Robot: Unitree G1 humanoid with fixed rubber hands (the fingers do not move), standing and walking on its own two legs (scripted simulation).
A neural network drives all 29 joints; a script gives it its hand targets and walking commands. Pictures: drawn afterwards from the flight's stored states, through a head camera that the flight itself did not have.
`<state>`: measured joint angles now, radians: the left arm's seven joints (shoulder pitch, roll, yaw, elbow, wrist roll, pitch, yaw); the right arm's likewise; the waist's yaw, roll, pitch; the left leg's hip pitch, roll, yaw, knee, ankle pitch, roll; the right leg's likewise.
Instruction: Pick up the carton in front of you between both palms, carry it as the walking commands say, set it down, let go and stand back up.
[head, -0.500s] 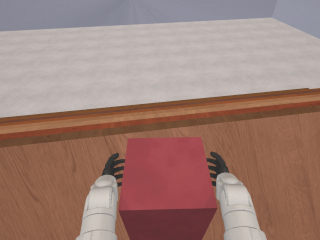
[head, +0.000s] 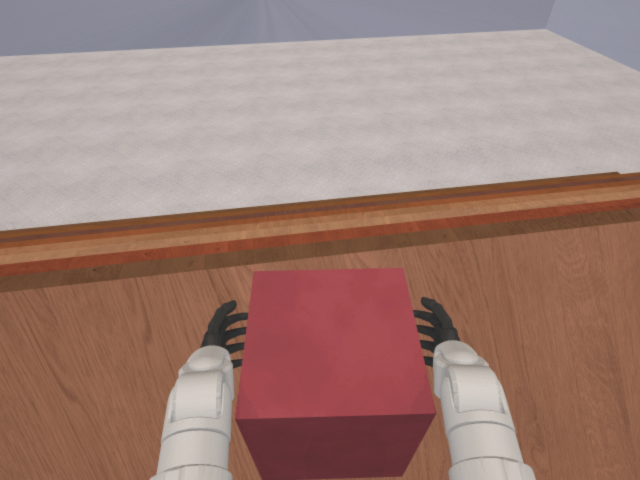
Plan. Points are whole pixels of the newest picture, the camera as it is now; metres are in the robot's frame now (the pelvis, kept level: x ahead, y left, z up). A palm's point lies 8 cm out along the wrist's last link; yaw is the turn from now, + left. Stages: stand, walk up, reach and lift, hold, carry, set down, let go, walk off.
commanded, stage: reach and lift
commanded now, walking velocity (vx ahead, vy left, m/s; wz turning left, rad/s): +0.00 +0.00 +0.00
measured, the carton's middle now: (330, 377) +0.30 +0.00 -0.05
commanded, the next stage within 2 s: hold in 0.28 s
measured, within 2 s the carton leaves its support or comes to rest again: neither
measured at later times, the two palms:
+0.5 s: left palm (211, 352) +0.28 +0.15 +0.05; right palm (451, 348) +0.28 -0.15 +0.05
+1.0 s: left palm (211, 353) +0.28 +0.15 +0.05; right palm (451, 348) +0.28 -0.15 +0.05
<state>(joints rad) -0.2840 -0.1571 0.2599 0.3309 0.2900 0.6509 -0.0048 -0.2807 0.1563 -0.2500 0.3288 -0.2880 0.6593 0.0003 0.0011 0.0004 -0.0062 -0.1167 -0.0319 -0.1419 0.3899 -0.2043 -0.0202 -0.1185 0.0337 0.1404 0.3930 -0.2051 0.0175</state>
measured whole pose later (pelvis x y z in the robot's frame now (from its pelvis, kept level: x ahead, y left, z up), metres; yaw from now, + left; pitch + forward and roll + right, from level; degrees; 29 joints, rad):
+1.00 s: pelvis -0.01 +0.00 +0.00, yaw +0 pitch -7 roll +0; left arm -0.30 -0.16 0.25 0.26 0.29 0.75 -0.01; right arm -0.29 0.16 -0.24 0.26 -0.29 0.76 0.01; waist 0.00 0.00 0.01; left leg -0.05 -0.03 -0.14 0.36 -0.19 -0.02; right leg -0.05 0.03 0.13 0.36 -0.19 0.02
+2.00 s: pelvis +0.05 +0.00 -0.02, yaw -1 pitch +4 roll +0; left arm -0.19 -0.14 0.15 -0.11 0.15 0.98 0.06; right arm -0.20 0.14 -0.13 -0.10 -0.15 0.97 -0.06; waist 0.01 -0.01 -0.18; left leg -0.29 0.03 0.00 0.59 -0.36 -0.02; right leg -0.30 -0.04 0.01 0.62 -0.38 0.02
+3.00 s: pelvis +0.60 -0.05 +0.00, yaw +2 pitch +4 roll +2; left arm 0.05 -0.13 0.04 -0.49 0.06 1.14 0.11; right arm 0.06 0.13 -0.03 -0.51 -0.09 1.15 -0.11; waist 0.02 0.00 -0.11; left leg -0.62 0.11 0.14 0.74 -0.11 0.00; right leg -0.05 -0.01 -0.22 0.23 -0.26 -0.06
